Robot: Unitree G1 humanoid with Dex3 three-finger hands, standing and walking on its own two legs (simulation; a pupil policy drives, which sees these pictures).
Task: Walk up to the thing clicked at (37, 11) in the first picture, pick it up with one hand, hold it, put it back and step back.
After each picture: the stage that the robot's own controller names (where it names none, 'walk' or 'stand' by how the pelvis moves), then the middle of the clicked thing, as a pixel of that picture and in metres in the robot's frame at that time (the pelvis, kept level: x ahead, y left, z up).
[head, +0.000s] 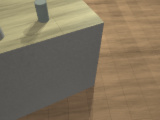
stand; (42, 11) +0.84 +0.23 -0.01
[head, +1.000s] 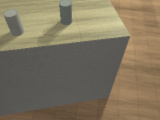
walk; (65, 12) +0.79 +0.13 +0.00
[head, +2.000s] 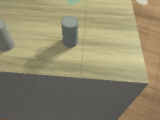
stand; (70, 32) +0.55 +0.08 +0.02
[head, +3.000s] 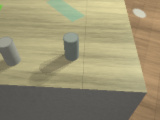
stand; (71, 47) +0.55 +0.07 +0.00
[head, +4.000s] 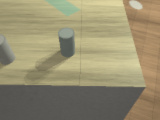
stand; (67, 43) +0.55 +0.08 +0.00
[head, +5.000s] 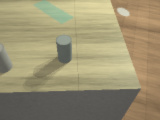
stand; (64, 49) +0.54 +0.09 -0.01
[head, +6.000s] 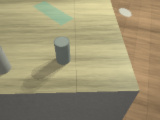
stand; (62, 51) +0.54 +0.09 -0.01
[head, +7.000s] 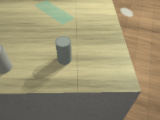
stand; (64, 51) +0.53 +0.09 -0.01
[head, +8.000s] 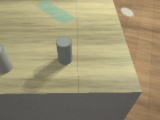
stand; (64, 51) +0.53 +0.09 -0.01
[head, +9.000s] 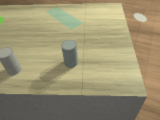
rise first; (70, 54) +0.53 +0.10 -0.01
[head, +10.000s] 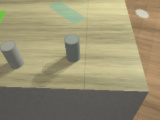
go down; (72, 48) +0.55 +0.09 -0.01
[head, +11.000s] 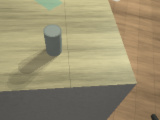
go down; (53, 41) +0.53 +0.08 +0.01
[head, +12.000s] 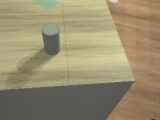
go down; (51, 40) +0.54 +0.09 +0.02
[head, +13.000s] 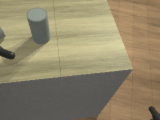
close in; (39, 27) +0.54 +0.11 +0.05
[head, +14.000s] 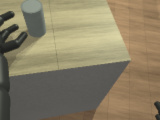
close; (34, 19) +0.56 +0.11 +0.06
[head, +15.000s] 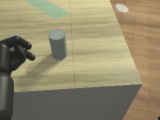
lift; (58, 45) +0.53 +0.10 +0.04
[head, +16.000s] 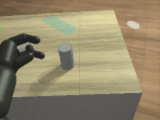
close; (66, 56) +0.55 +0.10 +0.01
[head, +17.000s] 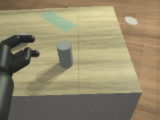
stand; (65, 55) +0.54 +0.10 +0.00
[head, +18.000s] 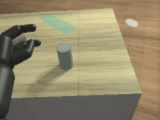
stand; (65, 57) +0.54 +0.10 +0.00
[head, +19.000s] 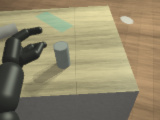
stand; (62, 55) +0.54 +0.10 +0.00
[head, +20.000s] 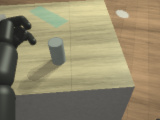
crouch; (57, 51) +0.55 +0.11 +0.00
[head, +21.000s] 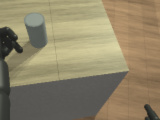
lower; (36, 31) +0.54 +0.11 +0.03
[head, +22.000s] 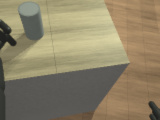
lower; (32, 22) +0.55 +0.11 +0.06
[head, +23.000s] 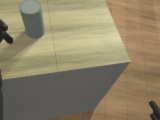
lower; (33, 20) +0.55 +0.11 +0.06
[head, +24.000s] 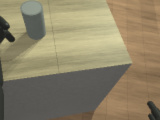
lower; (34, 21) +0.54 +0.11 +0.07
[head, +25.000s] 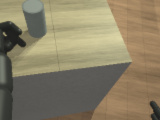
loosen; (35, 19) +0.55 +0.11 +0.07
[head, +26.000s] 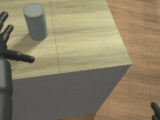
withdraw; (36, 23) +0.55 +0.11 +0.06
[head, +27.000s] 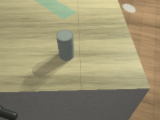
sink last; (65, 45) +0.52 +0.09 +0.03
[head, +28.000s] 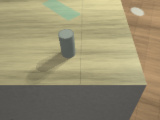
stand; (67, 44) +0.55 +0.10 +0.03
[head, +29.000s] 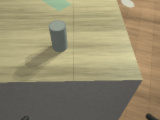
stand; (58, 36) +0.55 +0.11 +0.05
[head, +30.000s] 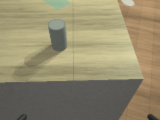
stand; (58, 35) +0.54 +0.11 +0.06
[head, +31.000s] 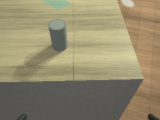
stand; (58, 36) +0.55 +0.11 +0.06
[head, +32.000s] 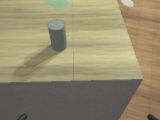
stand; (58, 36) +0.54 +0.11 +0.06
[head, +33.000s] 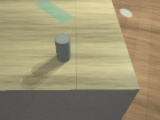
stand; (63, 48) +0.54 +0.10 +0.00
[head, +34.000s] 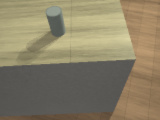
walk; (56, 22) +0.62 +0.13 +0.02
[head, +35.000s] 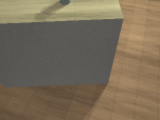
walk; out of the picture +0.91 +0.14 +0.01
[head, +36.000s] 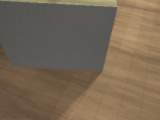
stand; out of the picture +1.20 +0.07 +0.01
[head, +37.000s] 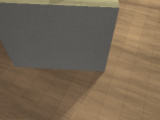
stand; out of the picture +1.18 +0.06 -0.01
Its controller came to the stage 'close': yes
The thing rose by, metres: 0.00
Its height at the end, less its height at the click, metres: +0.00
